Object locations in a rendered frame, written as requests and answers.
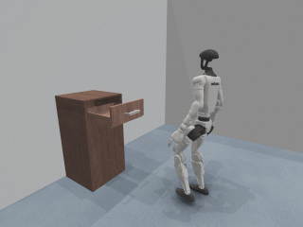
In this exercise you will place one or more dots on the robot right forearm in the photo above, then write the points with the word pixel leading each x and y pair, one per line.
pixel 212 116

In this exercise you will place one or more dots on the left robot hand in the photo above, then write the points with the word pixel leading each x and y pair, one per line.
pixel 177 136

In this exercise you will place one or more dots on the robot left forearm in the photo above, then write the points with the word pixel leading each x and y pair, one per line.
pixel 193 112

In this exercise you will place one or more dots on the robot right upper arm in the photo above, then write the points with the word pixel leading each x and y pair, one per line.
pixel 220 94

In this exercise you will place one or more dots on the robot left shin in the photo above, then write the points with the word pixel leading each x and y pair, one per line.
pixel 181 170

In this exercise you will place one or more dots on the cabinet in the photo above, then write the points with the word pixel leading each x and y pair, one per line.
pixel 93 155

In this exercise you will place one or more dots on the robot head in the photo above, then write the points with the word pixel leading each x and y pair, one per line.
pixel 208 55

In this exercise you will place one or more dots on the handle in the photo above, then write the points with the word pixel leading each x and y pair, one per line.
pixel 134 112

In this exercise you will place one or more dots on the drawer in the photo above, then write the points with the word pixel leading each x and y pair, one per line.
pixel 113 114

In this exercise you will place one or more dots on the robot left upper arm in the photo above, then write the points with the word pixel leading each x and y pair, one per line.
pixel 199 83

